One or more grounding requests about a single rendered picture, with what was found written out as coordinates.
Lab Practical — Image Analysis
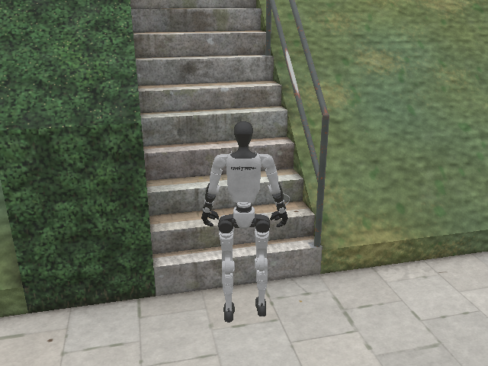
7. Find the robot left shin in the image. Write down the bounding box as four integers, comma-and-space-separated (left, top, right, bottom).
222, 261, 233, 312

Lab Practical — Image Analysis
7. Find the right robot hand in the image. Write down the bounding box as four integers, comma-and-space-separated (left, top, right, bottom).
270, 211, 288, 227

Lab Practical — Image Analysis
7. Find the robot left foot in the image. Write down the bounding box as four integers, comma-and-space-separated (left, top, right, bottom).
223, 302, 235, 323

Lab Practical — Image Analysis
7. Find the left robot forearm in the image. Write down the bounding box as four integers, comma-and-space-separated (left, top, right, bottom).
203, 183, 216, 213

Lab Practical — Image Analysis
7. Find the left robot upper arm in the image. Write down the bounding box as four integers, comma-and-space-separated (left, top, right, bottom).
208, 154, 228, 194

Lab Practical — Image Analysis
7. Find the right robot forearm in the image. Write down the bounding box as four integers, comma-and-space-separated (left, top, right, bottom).
272, 182, 287, 214

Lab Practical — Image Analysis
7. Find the right robot upper arm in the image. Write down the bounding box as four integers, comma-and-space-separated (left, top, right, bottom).
259, 154, 281, 194

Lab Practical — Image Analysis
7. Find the left robot hand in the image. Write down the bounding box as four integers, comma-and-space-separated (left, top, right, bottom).
201, 210, 219, 226

